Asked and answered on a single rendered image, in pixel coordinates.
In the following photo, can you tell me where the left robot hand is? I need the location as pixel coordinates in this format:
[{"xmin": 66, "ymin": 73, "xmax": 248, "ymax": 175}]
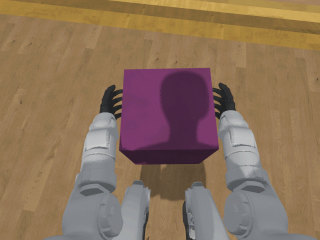
[{"xmin": 99, "ymin": 85, "xmax": 123, "ymax": 120}]

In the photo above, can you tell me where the left robot upper arm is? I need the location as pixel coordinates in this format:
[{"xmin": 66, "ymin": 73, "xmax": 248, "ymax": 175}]
[{"xmin": 43, "ymin": 192, "xmax": 124, "ymax": 240}]

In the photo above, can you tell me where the robot left forearm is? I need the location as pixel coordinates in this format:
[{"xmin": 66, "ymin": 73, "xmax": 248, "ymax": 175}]
[{"xmin": 62, "ymin": 112, "xmax": 119, "ymax": 233}]

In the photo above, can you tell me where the right robot upper arm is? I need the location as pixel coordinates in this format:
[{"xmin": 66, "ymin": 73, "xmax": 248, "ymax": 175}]
[{"xmin": 223, "ymin": 189, "xmax": 318, "ymax": 240}]

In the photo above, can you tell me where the right robot thigh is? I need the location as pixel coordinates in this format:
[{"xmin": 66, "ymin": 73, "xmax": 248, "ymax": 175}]
[{"xmin": 185, "ymin": 186, "xmax": 230, "ymax": 240}]

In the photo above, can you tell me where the robot right forearm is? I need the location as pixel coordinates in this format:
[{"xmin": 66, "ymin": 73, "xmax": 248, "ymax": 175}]
[{"xmin": 217, "ymin": 110, "xmax": 288, "ymax": 229}]

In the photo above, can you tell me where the robot right shin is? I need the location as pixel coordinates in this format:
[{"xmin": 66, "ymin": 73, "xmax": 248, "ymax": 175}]
[{"xmin": 187, "ymin": 181, "xmax": 212, "ymax": 239}]

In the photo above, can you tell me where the right robot hand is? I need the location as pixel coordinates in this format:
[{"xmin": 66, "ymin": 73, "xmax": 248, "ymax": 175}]
[{"xmin": 212, "ymin": 82, "xmax": 236, "ymax": 119}]

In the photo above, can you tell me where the carton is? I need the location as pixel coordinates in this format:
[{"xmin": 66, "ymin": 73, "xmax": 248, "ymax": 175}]
[{"xmin": 119, "ymin": 68, "xmax": 219, "ymax": 165}]

